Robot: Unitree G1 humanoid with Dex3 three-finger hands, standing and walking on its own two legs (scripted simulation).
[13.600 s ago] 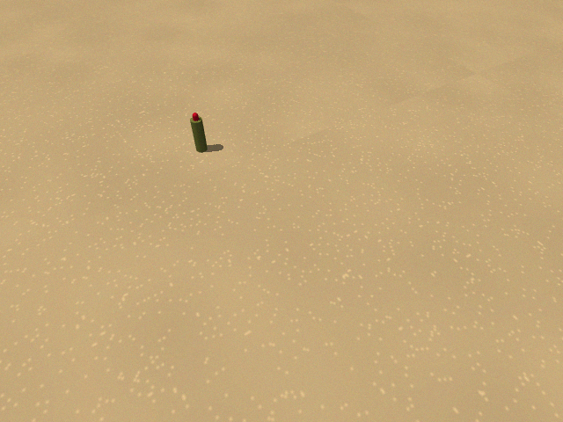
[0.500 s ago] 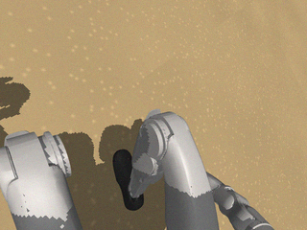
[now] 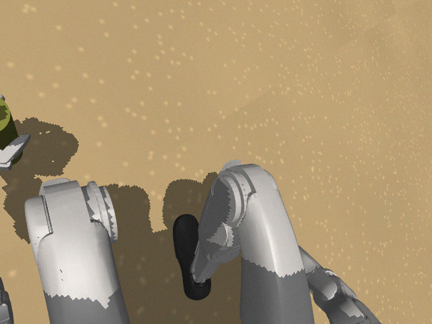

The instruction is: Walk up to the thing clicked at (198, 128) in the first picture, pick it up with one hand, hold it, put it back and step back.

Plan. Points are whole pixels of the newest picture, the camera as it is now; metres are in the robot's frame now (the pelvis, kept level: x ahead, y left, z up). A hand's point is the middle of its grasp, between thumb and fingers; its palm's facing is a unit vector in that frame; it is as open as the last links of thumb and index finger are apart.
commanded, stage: settle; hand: left
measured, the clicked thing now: out of the picture +0.41 +0.28 -0.17
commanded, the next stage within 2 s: lift in 1.48 s
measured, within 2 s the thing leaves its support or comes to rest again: neither
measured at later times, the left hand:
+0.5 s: hand out of the picture +0.40 +0.29 -0.03, palm faces +0.25 -0.97 -0.06, open 9.0 cm
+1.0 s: hand out of the picture +0.41 +0.28 +0.03, palm faces +0.27 -0.96 -0.04, open 9.0 cm
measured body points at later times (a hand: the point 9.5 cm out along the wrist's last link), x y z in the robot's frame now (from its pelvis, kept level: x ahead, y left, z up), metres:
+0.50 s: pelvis +0.01 -0.01 +0.03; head +0.19 +0.11 +0.42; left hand +0.38 +0.34 -0.02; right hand +0.18 -0.25 -0.06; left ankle +0.08 +0.13 -0.27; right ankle +0.14 -0.12 -0.27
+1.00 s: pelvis +0.02 -0.02 +0.06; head +0.20 +0.07 +0.46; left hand +0.39 +0.33 +0.03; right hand +0.19 -0.27 -0.05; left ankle +0.08 +0.12 -0.27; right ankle +0.14 -0.12 -0.27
